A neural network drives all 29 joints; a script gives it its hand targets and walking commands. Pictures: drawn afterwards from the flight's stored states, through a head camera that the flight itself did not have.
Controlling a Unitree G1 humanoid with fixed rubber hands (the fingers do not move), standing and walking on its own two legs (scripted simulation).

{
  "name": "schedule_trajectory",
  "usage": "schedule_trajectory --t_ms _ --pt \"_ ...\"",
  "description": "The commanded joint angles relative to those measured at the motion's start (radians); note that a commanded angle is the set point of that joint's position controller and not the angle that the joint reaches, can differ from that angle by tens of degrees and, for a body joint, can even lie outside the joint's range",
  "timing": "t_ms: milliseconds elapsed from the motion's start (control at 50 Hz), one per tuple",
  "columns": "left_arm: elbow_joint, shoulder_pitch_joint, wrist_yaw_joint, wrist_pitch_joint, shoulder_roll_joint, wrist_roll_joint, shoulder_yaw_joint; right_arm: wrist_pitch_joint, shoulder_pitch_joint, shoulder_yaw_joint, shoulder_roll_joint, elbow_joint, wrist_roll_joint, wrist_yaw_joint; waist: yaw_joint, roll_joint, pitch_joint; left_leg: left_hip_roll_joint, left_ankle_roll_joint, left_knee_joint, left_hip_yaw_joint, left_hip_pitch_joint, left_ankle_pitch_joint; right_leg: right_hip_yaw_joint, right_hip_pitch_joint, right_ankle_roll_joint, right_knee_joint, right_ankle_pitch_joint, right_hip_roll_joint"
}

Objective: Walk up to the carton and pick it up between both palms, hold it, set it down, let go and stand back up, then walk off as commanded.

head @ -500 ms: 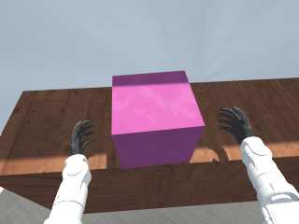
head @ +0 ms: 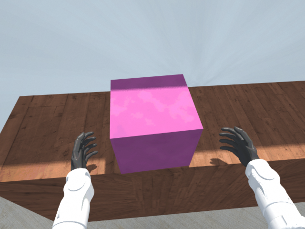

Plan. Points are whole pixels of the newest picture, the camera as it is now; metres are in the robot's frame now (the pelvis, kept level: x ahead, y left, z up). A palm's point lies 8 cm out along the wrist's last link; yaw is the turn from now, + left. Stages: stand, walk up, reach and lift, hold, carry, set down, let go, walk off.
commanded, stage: set down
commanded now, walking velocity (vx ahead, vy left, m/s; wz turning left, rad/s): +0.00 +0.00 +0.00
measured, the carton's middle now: (151, 124) +0.43 +0.04 +0.01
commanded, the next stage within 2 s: none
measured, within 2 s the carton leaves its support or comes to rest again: neither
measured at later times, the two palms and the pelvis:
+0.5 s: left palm (77, 186) +0.23 +0.21 +0.01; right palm (258, 184) +0.27 -0.23 +0.01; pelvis -0.01 -0.01 +0.00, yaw +0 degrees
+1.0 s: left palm (69, 210) +0.18 +0.21 +0.00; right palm (263, 214) +0.20 -0.23 -0.01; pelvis +0.01 -0.01 +0.00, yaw +0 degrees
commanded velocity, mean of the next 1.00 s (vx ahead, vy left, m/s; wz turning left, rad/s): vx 0.00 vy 0.00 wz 0.00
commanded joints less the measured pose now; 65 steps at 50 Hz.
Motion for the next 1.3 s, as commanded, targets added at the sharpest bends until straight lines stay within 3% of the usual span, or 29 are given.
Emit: schedule_trajectory --t_ms 0,160,260,320,460,620,700,880,960,1020,1120,1280 --pt "-0.371 -0.03 -0.025 -0.047 0.064 0.011 -0.071 -0.084 -0.1 -0.038 -0.181 -0.371 0.059 -0.018 -0.039 -0.13 -0.396 -0.049 -0.019 -0.006 -0.054 0.474 0.344 -0.086 0.28 -0.048 0.02 0.27 0.018" --pt "-0.444 0.025 -0.005 -0.066 0.074 -0.017 -0.113 -0.068 0.011 -0.047 -0.15 -0.475 0.052 -0.004 -0.047 -0.133 -0.265 -0.043 0.001 -0.062 -0.053 0.449 0.126 -0.081 0.216 -0.058 -0.014 0.004 0.011" --pt "-0.399 -0.022 0.015 -0.042 0.083 -0.05 -0.148 -0.024 0.023 -0.073 -0.136 -0.486 0.029 0.002 -0.053 -0.133 -0.158 -0.035 0.01 -0.11 -0.042 0.398 -0.11 -0.066 0.139 -0.066 -0.042 -0.236 -0.008" --pt "-0.365 -0.019 0.021 -0.022 0.086 -0.058 -0.15 -0.001 0.04 -0.09 -0.135 -0.498 0.02 0.002 -0.045 -0.135 -0.137 -0.029 0.007 -0.119 -0.042 0.4 -0.172 -0.06 0.118 -0.067 -0.05 -0.295 -0.012" --pt "-0.471 0.106 0.02 -0.003 0.093 -0.042 -0.153 0.002 0.166 -0.113 -0.17 -0.581 0.018 -0.001 -0.051 -0.11 -0.183 -0.028 -0.015 -0.089 -0.041 0.496 -0.014 -0.08 0.157 -0.068 -0.036 -0.13 0.007" --pt "-0.607 0.409 -0.014 -0.007 0.066 0.013 -0.149 -0.034 0.438 -0.076 -0.162 -0.642 0.06 -0.004 -0.061 -0.101 -0.132 -0.046 -0.033 -0.055 -0.054 0.569 0.245 -0.076 0.232 -0.065 -0.048 0.125 0.02" --pt "-0.602 0.43 -0.029 -0.025 0.082 0.013 -0.143 -0.054 0.468 -0.064 -0.126 -0.689 0.046 -0.013 -0.069 -0.119 -0.05 -0.06 -0.024 -0.062 -0.052 0.522 0.214 -0.061 0.221 -0.056 -0.059 0.123 0.007" --pt "-0.575 0.342 -0.008 -0.044 0.147 -0.062 -0.159 -0.036 0.432 -0.128 -0.055 -0.746 -0.033 -0.019 -0.049 -0.116 0.02 -0.048 -0.006 -0.116 -0.031 0.448 -0.101 -0.045 0.112 -0.058 -0.079 -0.228 -0.028" --pt "-0.524 0.339 -0.011 -0.007 0.15 -0.075 -0.166 -0.005 0.425 -0.148 -0.054 -0.709 -0.069 -0.03 -0.059 -0.101 0.041 -0.042 -0.007 -0.127 -0.024 0.45 -0.147 -0.048 0.091 -0.062 -0.085 -0.268 -0.03" --pt "-0.494 0.354 -0.022 0.021 0.151 -0.068 -0.167 0.014 0.442 -0.152 -0.041 -0.674 -0.086 -0.038 -0.068 -0.087 0.053 -0.043 -0.009 -0.129 -0.02 0.462 -0.146 -0.057 0.092 -0.062 -0.088 -0.25 -0.028" --pt "-0.495 0.409 -0.042 0.035 0.164 -0.05 -0.145 0.017 0.496 -0.142 -0.027 -0.655 -0.093 -0.049 -0.065 -0.088 0.013 -0.05 -0.012 -0.105 -0.017 0.495 -0.031 -0.064 0.129 -0.053 -0.08 -0.13 -0.023" --pt "-0.454 0.516 -0.088 0.006 0.183 -0.016 -0.095 -0.036 0.595 -0.092 -0.002 -0.612 -0.089 -0.078 -0.055 -0.095 -0.049 -0.068 -0.023 -0.055 -0.015 0.525 0.19 -0.059 0.235 -0.031 -0.048 0.171 -0.018"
